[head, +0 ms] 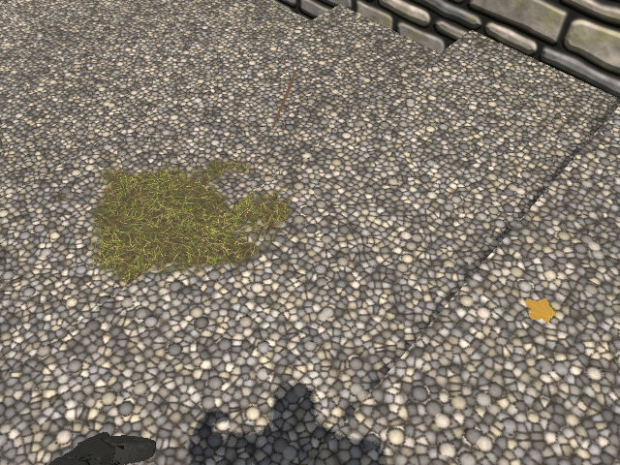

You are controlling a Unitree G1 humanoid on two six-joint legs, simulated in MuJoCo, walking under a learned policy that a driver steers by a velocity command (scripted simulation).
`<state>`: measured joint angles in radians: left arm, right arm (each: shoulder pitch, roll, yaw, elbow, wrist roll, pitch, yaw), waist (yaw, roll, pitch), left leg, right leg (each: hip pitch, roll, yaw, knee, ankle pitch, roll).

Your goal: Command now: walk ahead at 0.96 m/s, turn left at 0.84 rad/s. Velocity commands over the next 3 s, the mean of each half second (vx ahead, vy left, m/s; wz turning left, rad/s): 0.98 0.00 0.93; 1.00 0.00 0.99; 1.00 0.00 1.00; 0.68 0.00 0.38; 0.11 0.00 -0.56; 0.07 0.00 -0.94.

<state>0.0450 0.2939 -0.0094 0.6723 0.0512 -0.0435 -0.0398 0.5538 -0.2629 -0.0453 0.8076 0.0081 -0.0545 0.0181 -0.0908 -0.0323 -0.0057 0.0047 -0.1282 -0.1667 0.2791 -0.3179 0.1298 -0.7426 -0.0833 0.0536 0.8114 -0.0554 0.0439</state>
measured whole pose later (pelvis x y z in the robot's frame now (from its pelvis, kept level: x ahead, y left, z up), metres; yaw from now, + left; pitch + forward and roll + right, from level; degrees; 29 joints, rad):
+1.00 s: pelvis +0.87 +0.26 -0.23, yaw +56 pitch -2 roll +1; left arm 0.11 0.26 0.02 0.72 0.04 -0.09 0.01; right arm 0.43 -0.30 -0.08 0.95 -0.02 -0.05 0.00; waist -0.02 0.04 0.03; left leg -0.13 -0.18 -0.17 0.96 -0.55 0.14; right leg -0.53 -0.06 0.09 0.79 -0.25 0.08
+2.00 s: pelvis +1.19 +1.04 -0.37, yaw +95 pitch -1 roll +1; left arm 0.30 0.22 0.02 0.89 0.02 -0.09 -0.02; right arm 0.13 -0.30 -0.07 0.86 -0.01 -0.01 -0.03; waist 0.05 0.01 0.12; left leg -0.58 -0.08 -0.08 1.22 -0.38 0.05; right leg -0.28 -0.03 -0.06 0.50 -0.19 -0.02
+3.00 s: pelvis +1.16 +1.11 -0.36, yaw +46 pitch +2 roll +1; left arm 0.31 0.35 0.08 0.62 0.00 0.08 -0.04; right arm 0.15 -0.34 -0.05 0.72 -0.03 0.06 0.02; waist 0.04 0.03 0.00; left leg -0.49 -0.03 -0.06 0.86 -0.34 -0.06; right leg -0.21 0.13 0.25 0.45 -0.26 -0.08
